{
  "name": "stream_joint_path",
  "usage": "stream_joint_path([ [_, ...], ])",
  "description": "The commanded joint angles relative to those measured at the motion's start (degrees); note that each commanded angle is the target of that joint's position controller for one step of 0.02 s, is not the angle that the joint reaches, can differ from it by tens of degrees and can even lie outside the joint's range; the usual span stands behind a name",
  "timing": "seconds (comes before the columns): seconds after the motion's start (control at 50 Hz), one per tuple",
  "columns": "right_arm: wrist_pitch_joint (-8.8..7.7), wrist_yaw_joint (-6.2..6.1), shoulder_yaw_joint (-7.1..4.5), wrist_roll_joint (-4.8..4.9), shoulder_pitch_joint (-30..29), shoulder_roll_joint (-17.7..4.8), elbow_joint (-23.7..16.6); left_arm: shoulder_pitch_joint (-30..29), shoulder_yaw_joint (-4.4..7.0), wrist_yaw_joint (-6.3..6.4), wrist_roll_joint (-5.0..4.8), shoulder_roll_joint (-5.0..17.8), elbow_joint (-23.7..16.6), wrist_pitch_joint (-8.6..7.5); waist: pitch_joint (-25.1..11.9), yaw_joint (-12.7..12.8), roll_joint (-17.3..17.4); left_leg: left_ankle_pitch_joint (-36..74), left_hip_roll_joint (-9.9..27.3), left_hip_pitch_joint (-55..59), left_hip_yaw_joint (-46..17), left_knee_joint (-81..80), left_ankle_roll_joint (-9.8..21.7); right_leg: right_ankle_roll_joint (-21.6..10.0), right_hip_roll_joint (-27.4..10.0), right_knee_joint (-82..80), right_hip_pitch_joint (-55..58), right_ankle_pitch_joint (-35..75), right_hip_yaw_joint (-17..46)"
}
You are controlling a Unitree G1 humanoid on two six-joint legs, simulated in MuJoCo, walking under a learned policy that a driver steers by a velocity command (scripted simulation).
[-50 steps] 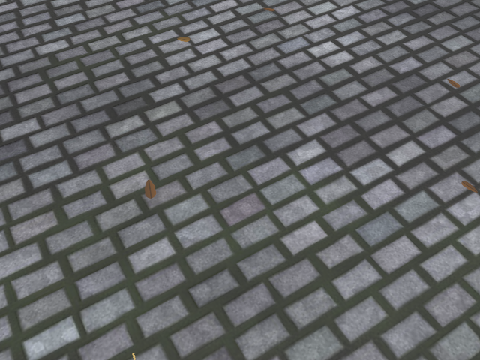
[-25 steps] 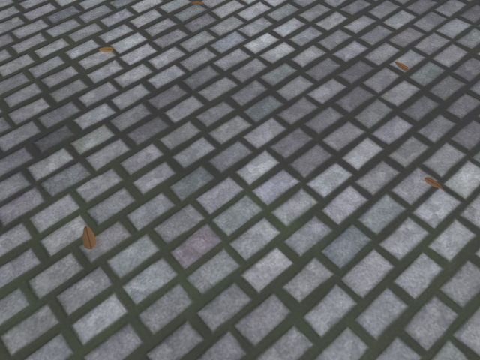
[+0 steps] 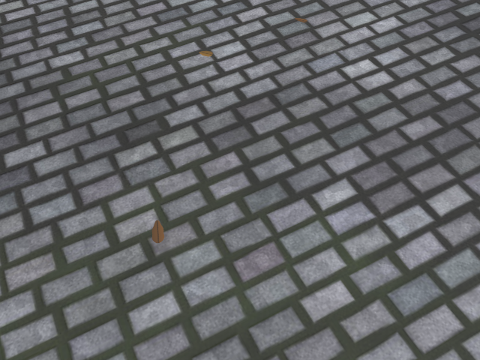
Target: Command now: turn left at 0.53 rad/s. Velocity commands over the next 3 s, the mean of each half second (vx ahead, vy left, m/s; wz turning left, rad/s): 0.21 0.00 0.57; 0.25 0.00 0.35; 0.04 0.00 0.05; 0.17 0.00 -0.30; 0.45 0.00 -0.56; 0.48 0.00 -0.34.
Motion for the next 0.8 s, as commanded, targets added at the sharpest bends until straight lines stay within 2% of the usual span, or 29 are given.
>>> stream_joint_path([
  [0.02, -1.78, 0.45, -2.48, -0.66, 1.0, -8.3, -5.2, 2.7, 2.82, 0.14, 2.38, 10.3, -4.5, -0.87, -5.8, 0.7, -14.3, -13.7, 1.0, -14.5, -0.1, 26.2, -1.2, -15.8, -26.5, -13.7, 11.8, 21.0, 26.5],
  [0.04, -1.41, 0.54, -3.11, -0.18, 1.8, -9.5, -3.8, -0.7, 2.14, 0.35, 1.68, 7.8, -4.9, -1.14, -4.2, -0.8, -10.2, -9.5, 1.3, -14.9, 0.5, 29.8, -1.9, -13.2, -22.7, -12.7, 10.2, 19.8, 19.9],
  [0.06, -0.68, 0.23, -3.16, -0.22, 3.1, -8.7, -2.3, -2.9, 1.80, 0.54, 0.80, 6.8, -5.6, -1.23, -3.7, -1.5, -8.1, -6.3, 2.0, -14.7, 1.4, 31.6, -2.9, -10.8, -19.3, -12.1, 9.9, 18.0, 14.7],
  [0.08, -0.21, 0.25, -2.86, -0.30, 2.9, -7.7, -2.3, -3.5, 1.61, 0.82, 0.10, 6.4, -5.5, -1.24, -2.8, -1.0, -8.5, -3.5, 2.3, -15.4, 2.0, 33.7, -3.9, -10.5, -18.3, -11.8, 9.5, 20.1, 11.9],
  [0.1, -0.07, 0.45, -2.45, -0.15, 2.2, -6.4, -2.8, -2.7, 1.46, 1.20, 0.22, 6.5, -5.3, -1.09, -2.7, -0.5, -8.7, -1.6, 2.2, -14.6, 3.5, 34.6, -4.6, -10.6, -17.1, -12.0, 8.7, 22.1, 8.9],
  [0.12, -0.12, 0.80, -1.97, 0.14, 0.9, -5.4, -3.7, -0.7, 1.51, 1.54, 0.36, 6.5, -4.7, -0.93, -3.3, 0.6, -9.2, 1.0, 3.0, -15.5, 5.2, 32.6, -4.9, -10.6, -16.5, -13.6, 10.2, 15.8, 7.2],
  [0.14, -0.24, 1.10, -1.44, 0.40, -1.3, -4.5, -4.9, 1.5, 1.66, 1.92, 0.29, 6.8, -4.2, -0.79, -3.3, 2.1, -10.1, 2.7, 3.9, -17.3, 6.2, 29.4, -5.1, -10.7, -16.6, -15.2, 12.3, 7.8, 7.1],
  [0.18, -0.58, 1.64, -0.74, 0.24, -4.6, -3.9, -6.8, 5.0, 2.10, 2.31, -0.07, 8.0, -3.3, -0.81, -3.4, 4.6, -11.1, 3.3, 5.4, -18.7, 7.2, 23.4, -5.2, -11.1, -18.3, -17.9, 15.7, -2.7, 8.8],
  [0.26, -1.81, 3.05, 0.27, -0.17, -6.3, -2.6, -8.3, 6.3, 3.26, 1.61, -0.65, 11.1, -2.4, -1.65, -2.6, 5.3, -10.9, 1.7, 7.0, -13.1, 9.9, 12.3, -3.0, -10.5, -20.5, -19.9, 14.6, -7.5, 6.2],
  [0.34, -2.45, 4.18, 0.34, 0.21, -4.6, -2.9, -7.6, 6.1, 3.87, 0.06, -1.64, 12.5, -1.1, -2.48, -0.3, 4.4, -11.3, -0.5, 6.3, -3.3, 13.5, 2.4, 0.7, -9.6, -20.6, -19.4, 9.5, -8.1, 1.7],
  [0.38, -2.57, 4.53, 0.18, 0.36, -1.4, -2.8, -6.3, 4.8, 3.84, -0.68, -2.46, 12.6, -0.5, -2.37, -0.4, 1.9, -10.0, 3.3, 5.1, 3.9, 15.6, -5.0, 2.8, -8.4, -20.3, -16.3, 7.3, -8.7, -0.6],
  [0.4, -2.58, 4.47, -0.12, 0.28, 2.3, -2.9, -4.6, 4.5, 3.63, -0.85, -2.68, 11.8, -0.1, -2.30, -1.0, 0.2, -8.6, 5.1, 3.1, 10.4, 17.3, -8.7, 3.7, -7.3, -19.1, -12.5, 4.4, -8.9, -2.9],
  [0.42, -2.57, 4.02, -1.26, 0.41, 7.9, -4.9, -2.6, 4.9, 2.89, -0.95, -2.16, 9.6, 0.2, -2.40, -3.1, -1.9, -5.8, 3.9, 1.2, 19.6, 17.0, -10.3, 5.1, -5.2, -16.6, -4.3, -0.2, -6.6, -6.6],
  [0.44, -2.82, 3.32, -2.99, 0.53, 16.1, -9.7, -1.4, 2.7, 1.53, -1.13, -0.63, 5.7, -1.1, -2.67, -5.0, -5.3, 5.5, 1.0, 10.5, 30.3, 1.2, -15.8, 9.3, -0.8, -11.6, 17.7, -11.7, -7.8, -12.5],
  [0.46, -4.07, 3.50, -3.92, 0.10, 17.1, -17.3, -3.3, -1.4, 0.92, -0.92, 0.15, 4.1, -6.6, -4.09, -4.5, -4.6, 17.4, -10.0, 22.8, 37.5, -31.3, -24.5, 20.5, 2.4, -1.6, 34.9, -35.1, -19.9, -7.1],
  [0.48, -5.35, 3.89, -2.52, -0.14, 16.4, -12.1, -3.9, -3.8, 1.59, -1.41, -1.62, 8.4, -6.8, -5.64, -4.3, -6.3, 9.8, -13.4, 24.5, 36.4, -32.4, -27.7, 22.6, 1.4, -4.7, 41.4, -39.7, -17.7, 1.7],
  [0.5, -6.12, 3.83, -1.18, -0.50, 13.7, -8.9, -4.1, -3.1, 1.92, -2.09, -2.47, 10.0, -6.4, -6.55, -1.3, -3.9, 8.9, -10.0, 22.9, 33.3, -26.9, -27.3, 20.6, 0.0, -6.6, 40.4, -40.0, -11.5, 2.5],
  [0.52, -6.33, 3.71, -0.42, -0.48, 10.8, -6.8, -4.8, -1.3, 1.99, -2.21, -1.48, 10.2, -4.7, -6.88, 0.3, -1.8, 4.8, -3.9, 20.1, 29.4, -20.3, -26.2, 18.3, 0.0, -8.3, 37.7, -37.2, -6.1, 2.2],
  [0.54, -6.14, 3.47, 0.04, -0.42, 8.0, -6.0, -5.2, -0.9, 2.07, -2.13, -0.05, 10.2, -4.0, -7.01, 1.2, -0.3, 3.3, 3.1, 17.8, 25.3, -15.6, -26.3, 16.6, 0.6, -8.9, 33.0, -33.8, -2.4, 2.2],
  [0.56, -6.08, 3.07, 0.37, -0.69, 6.7, -5.7, -5.6, -0.6, 2.16, -2.25, 0.44, 10.2, -3.6, -6.85, 1.1, 0.9, 3.4, 8.9, 15.9, 22.4, -12.3, -26.9, 15.6, 1.2, -8.9, 30.3, -29.9, 0.5, 1.9],
  [0.58, -6.19, 2.69, 0.28, -0.97, 6.5, -6.3, -5.4, -0.8, 1.92, -2.28, 0.52, 9.4, -3.2, -6.64, 0.7, 1.2, 3.1, 14.7, 14.7, 20.9, -10.0, -27.3, 15.3, 2.1, -7.8, 28.2, -27.8, 3.6, 0.9],
  [0.62, -6.30, 1.84, 0.00, -0.80, 6.9, -7.3, -4.5, -2.5, 1.04, -2.14, 0.36, 7.4, -2.8, -6.14, 0.8, 1.3, 2.0, 25.6, 12.7, 19.2, -4.9, -26.5, 13.9, 3.4, -6.2, 20.4, -24.7, 9.1, -0.2],
  [0.68, -5.79, 0.83, -0.31, -0.38, 8.9, -7.6, -2.4, -7.8, -0.50, -2.61, 0.10, 4.1, -3.3, -6.10, 0.8, -0.7, 3.6, 39.0, 9.2, 15.2, 1.8, -23.2, 10.3, 3.3, -2.8, 6.9, -15.8, 17.9, -2.4],
  [0.74, -5.42, 0.66, -0.40, -0.02, 12.4, -7.6, -0.3, -10.7, -0.45, -3.76, -0.56, 4.8, -3.9, -6.13, -0.1, -2.2, 4.5, 37.8, 10.7, 16.6, 0.0, -21.2, 9.5, 1.8, -1.6, 1.3, -11.5, 22.0, -1.9],
  [0.8, -5.26, 0.58, -0.42, -0.11, 11.1, -7.4, 0.2, -7.9, 0.45, -4.13, -0.08, 7.2, -3.0, -6.42, -1.6, -0.3, 5.1, 40.4, 12.3, 21.2, -2.9, -15.9, 8.4, -0.9, -1.8, -2.1, -8.4, 19.1, -0.3],
])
